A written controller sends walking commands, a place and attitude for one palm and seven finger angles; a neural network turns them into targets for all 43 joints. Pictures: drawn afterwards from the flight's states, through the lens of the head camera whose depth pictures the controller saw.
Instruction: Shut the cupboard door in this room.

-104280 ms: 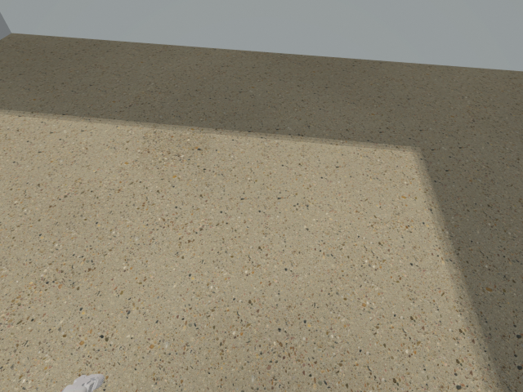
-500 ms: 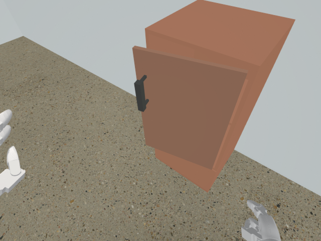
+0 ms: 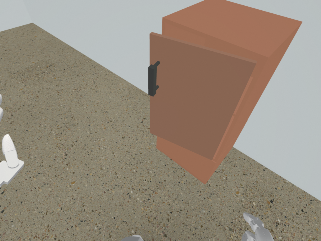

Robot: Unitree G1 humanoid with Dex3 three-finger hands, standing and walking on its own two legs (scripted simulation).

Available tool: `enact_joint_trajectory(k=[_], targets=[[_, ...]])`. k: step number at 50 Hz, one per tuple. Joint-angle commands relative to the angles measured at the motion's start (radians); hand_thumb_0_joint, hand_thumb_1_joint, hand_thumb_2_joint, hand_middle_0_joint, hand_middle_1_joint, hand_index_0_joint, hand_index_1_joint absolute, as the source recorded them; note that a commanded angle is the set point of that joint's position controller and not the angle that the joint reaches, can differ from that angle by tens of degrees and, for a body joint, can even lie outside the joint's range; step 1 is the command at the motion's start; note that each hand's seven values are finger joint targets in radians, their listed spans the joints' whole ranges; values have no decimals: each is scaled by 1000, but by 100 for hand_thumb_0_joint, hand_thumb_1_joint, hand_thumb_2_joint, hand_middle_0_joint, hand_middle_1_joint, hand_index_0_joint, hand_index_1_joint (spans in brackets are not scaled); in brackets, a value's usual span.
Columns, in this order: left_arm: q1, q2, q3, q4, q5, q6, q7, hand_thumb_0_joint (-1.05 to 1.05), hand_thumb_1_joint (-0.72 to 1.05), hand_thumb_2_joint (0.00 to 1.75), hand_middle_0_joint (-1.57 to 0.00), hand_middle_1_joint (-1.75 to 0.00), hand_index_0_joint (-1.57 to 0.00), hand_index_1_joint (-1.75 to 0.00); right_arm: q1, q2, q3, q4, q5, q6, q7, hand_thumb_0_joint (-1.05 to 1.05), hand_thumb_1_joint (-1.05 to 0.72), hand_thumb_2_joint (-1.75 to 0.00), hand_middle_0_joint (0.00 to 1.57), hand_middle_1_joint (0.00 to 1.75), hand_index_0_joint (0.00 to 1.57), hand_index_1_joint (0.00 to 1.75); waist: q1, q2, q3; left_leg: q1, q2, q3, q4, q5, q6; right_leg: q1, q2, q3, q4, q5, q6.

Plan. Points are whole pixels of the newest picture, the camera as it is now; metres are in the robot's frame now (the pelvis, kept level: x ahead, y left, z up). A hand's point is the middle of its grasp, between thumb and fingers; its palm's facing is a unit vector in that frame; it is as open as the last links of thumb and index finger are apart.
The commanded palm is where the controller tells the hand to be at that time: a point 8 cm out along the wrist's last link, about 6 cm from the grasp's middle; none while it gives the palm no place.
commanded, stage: step back with the hand held close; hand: left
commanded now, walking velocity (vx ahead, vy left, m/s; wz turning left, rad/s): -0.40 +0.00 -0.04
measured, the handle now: (155, 78) +0.72 +0.07 -0.01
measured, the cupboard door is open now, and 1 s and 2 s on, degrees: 13 13 13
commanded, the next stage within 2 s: stop stepping back and stand still in 0.52 s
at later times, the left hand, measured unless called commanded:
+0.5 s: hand out of the picture +0.13 +0.29 +0.19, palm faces +0.42 -0.82 -0.39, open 7.4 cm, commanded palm +0.07 +0.32 +0.19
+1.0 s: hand out of the picture +0.01 +0.33 +0.20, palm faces +0.27 -0.83 -0.48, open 7.4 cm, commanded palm -0.02 +0.38 +0.19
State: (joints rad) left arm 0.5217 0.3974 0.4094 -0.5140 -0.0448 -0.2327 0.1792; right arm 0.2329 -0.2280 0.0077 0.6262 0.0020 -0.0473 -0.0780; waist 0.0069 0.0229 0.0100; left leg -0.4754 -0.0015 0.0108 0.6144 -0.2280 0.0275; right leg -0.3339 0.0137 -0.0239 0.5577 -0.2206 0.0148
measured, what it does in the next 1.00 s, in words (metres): walks backwards: right foot, then left foot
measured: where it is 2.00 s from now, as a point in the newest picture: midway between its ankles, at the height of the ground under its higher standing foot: outside the picture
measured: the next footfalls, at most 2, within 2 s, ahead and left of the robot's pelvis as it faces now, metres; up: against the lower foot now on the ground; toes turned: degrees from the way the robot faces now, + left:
right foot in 0.22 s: -0.04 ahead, -0.13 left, +0.00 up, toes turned +4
left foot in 0.72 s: +0.06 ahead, +0.11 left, +0.00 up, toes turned -3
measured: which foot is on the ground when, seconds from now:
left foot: down 0.00-0.62, up 0.64-0.70, down 0.72-0.94, up 0.96-1.00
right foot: down 0.00-0.06, up 0.08-0.20, down 0.22-0.72, up 0.74-0.98, down 1.00-1.00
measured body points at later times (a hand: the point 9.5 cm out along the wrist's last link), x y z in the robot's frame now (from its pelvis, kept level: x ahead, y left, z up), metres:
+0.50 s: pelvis -0.07 +0.02 +0.00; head -0.08 +0.06 +0.44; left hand +0.11 +0.33 +0.21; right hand +0.10 -0.22 -0.07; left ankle +0.12 +0.09 -0.72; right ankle -0.08 -0.13 -0.72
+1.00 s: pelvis -0.20 +0.10 +0.00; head -0.20 +0.15 +0.45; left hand -0.01 +0.38 +0.22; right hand -0.08 -0.14 -0.07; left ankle -0.05 +0.15 -0.69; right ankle -0.26 +0.03 -0.73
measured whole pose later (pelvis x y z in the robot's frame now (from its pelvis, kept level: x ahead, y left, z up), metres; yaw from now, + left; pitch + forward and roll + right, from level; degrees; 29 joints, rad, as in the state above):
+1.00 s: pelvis -0.20 +0.10 +0.00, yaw -8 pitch +0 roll +0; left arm 0.66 0.56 0.51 -0.75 -0.09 -0.15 0.14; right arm 0.28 -0.14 0.02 0.59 0.00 -0.08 -0.01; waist 0.02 -0.12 -0.02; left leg -0.61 -0.03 0.09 0.77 -0.37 -0.09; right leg -0.15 0.04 -0.10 0.48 -0.40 -0.15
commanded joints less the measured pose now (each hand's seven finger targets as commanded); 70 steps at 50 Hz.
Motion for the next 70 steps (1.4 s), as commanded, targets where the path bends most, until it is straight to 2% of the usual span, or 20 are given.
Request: enact_joint_trajectory(k=[1, 5, 18, 25, 30, 32, 34, 37, 40, 45, 47, 48, 49, 51, 55, 57, 59, 66, 68, 70], targets=[[-58, 259, 181, -198, -7, -77, 27, 0, 90, 90, -20, -30, -20, -30, -121, -134, -52, -163, 1, -69, -23, 0, -90, -90, 20, 30, 20, 30, -19, 93, -66, 8, 133, -186, -283, -303, 25, -6, -23, 65, -96, -257, -23], [-22, 231, 206, -188, -5, -103, -2, 0, 90, 90, -20, -30, -20, -30, -127, -137, -68, -167, -5, -92, -15, 0, -90, -90, 20, 30, 20, 30, -2, 206, -134, -210, 275, -317, -444, -479, 90, 268, 84, 30, 217, -138, -9], [-73, 263, 145, -193, -25, -81, 3, 0, 90, 90, -20, -30, -20, -30, -140, -87, -49, -126, -6, -73, -15, 0, -90, -90, 20, 30, 20, 30, -37, -46, -132, 333, 67, -5, -25, 120, -40, -181, -134, 188, -209, 108, -59], [-72, 242, 185, -153, -33, -111, -19, 0, 90, 90, -20, -30, -20, -30, -154, -129, -69, -149, -16, -73, -11, 0, -90, -90, 20, 30, 20, 30, -12, 265, -73, -138, 275, -269, -554, -572, -14, 205, 113, 1, 92, -297, -53], [-38, 270, 168, -279, -42, -130, -24, 0, 90, 90, -20, -30, -20, -30, -82, -88, -81, -132, -8, -82, 23, 0, -90, -90, 20, 30, 20, 30, -30, -18, -194, 346, 40, 69, 38, -141, -94, -230, -129, 193, -287, -393, -140], [-1, 251, 143, -268, -24, -96, -10, 0, 90, 90, -20, -30, -20, -30, -43, -82, -77, -107, -17, -74, 23, 0, -90, -90, 20, 30, 20, 30, -34, -210, -117, 418, 3, -24, 391, -129, -89, -479, -319, 313, -397, -497, -216], [-103, 220, 126, -217, -13, -50, 4, 0, 90, 90, -20, -30, -20, -30, -30, -86, -48, -108, -22, -60, 10, 0, -90, -90, 20, 30, 20, 30, -61, -154, 6, 303, 73, -83, 156, -201, -54, -421, -222, 146, -236, -427, -110], [-338, 232, 136, -196, -6, -32, 7, 0, 90, 90, -20, -30, -20, -30, -79, -142, -67, -114, -10, -111, -20, 0, -90, -90, 20, 30, 20, 30, -33, 356, 23, -144, 324, -500, -582, -762, 37, -20, 93, 8, 472, -335, 6], [-164, 218, 141, -270, -8, -7, -20, 0, 90, 90, -20, -30, -20, -30, -100, -107, -81, -143, 1, -123, 31, 0, -90, -90, 20, 30, 20, 30, 6, 255, -139, 88, 226, -291, -565, -609, -141, -3, 149, -39, 575, -302, -8], [118, 252, 165, -405, -50, 43, -24, 0, 90, 90, -20, -30, -20, -30, -118, -64, -75, -170, -24, -80, 69, 0, -90, -90, 20, 30, 20, 30, 30, 329, -205, 4, 102, 23, -521, -305, -224, 394, 181, -199, 87, -397, -75], [165, 279, 177, -375, -50, 52, -28, 0, 90, 90, -20, -30, -20, -30, -41, -54, -66, -133, 11, -60, 66, 0, -90, -90, 20, 30, 20, 30, 18, -127, -173, 109, -45, 172, 164, -209, -178, 218, -95, 19, -294, -221, -177], [26, 305, 195, -425, -49, 39, -23, 0, 90, 90, -20, -30, -20, -30, -69, -71, -74, -126, 20, -45, 58, 0, -90, -90, 20, 30, 20, 30, -11, -308, -46, 12, 1, -12, 599, -264, -97, -63, -341, 238, -363, -185, -259], [-140, 405, 285, -428, -54, 9, -2, 0, 90, 90, -20, -30, -20, -30, -91, -76, -45, -126, -4, -42, 42, 0, -90, -90, 20, 30, 20, 30, -48, -217, 3, -120, 53, -109, 765, -226, -65, -121, -442, 356, -412, -311, -344], [-291, 279, 182, -202, -32, 1, -1, 0, 90, 90, -20, -30, -20, -30, -104, -59, -35, -134, 0, -51, 45, 0, -90, -90, 20, 30, 20, 30, -61, -170, -18, -54, 109, -37, 510, -200, -51, -100, -329, 222, -357, -480, -164], [-164, 199, 80, -76, -13, 52, 11, 0, 90, 90, -20, -30, -20, -30, -93, -94, -41, -100, 3, -34, -9, 0, -90, -90, 20, 30, 20, 30, -50, 21, 75, 226, 51, 92, 17, -208, -24, -174, -193, 68, -192, -543, -159], [-143, 209, 86, -198, -27, 28, 4, 0, 90, 90, -20, -30, -20, -30, -80, -131, -41, -146, 6, -55, -21, 0, -90, -90, 20, 30, 20, 30, -53, 277, 69, 260, 269, -334, -324, -313, 68, -209, -12, -73, 203, -374, -45], [-127, 282, 152, -263, -31, -9, -19, 0, 90, 90, -20, -30, -20, -30, -114, -102, -33, -145, -7, -73, -6, 0, -90, -90, 20, 30, 20, 30, -49, 211, 24, 114, 379, -561, -505, -589, 109, -135, 13, 22, 416, -296, -22], [44, 235, 172, -302, -11, 17, -1, 0, 90, 90, -20, -30, -20, -30, -97, -97, -51, -164, -9, -52, 22, 0, -90, -90, 20, 30, 20, 30, -13, 265, -78, -40, 217, -74, -358, -491, 2, 275, 82, -146, 24, -250, -55], [33, 238, 174, -245, -6, 31, 8, 0, 90, 90, -20, -30, -20, -30, -76, -83, -51, -149, -12, -32, 13, 0, -90, -90, 20, 30, 20, 30, -20, 107, -83, -92, 154, -25, -106, -400, -10, 334, -8, -12, -149, -293, -113], [-38, 278, 208, -207, -16, 28, 22, 0, 90, 90, -20, -30, -20, -30, -65, -76, -55, -140, -10, -22, 9, 0, -90, -90, 20, 30, 20, 30, -26, -172, -42, -217, 48, 46, 337, -178, -42, 266, -328, 451, -358, -308, -265]])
